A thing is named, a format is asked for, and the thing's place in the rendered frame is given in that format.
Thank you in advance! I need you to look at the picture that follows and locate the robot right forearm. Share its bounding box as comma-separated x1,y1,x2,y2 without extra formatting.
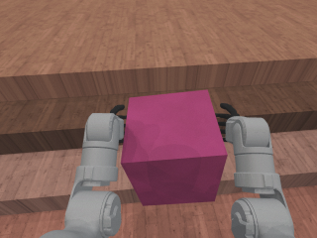
225,116,294,234

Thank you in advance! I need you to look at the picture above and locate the carton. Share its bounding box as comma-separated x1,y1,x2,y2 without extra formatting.
121,89,228,206

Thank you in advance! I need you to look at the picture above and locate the left robot hand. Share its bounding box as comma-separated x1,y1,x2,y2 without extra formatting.
110,104,127,143

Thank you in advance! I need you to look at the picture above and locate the right robot hand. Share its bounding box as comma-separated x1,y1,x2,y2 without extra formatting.
215,103,240,142

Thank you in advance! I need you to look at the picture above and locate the robot left upper arm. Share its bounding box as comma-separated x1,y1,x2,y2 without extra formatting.
40,190,122,238

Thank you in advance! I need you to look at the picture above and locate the robot right upper arm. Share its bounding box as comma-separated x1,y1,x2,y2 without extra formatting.
231,197,295,238

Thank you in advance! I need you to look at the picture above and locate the robot left forearm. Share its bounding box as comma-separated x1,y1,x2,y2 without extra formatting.
64,113,124,226

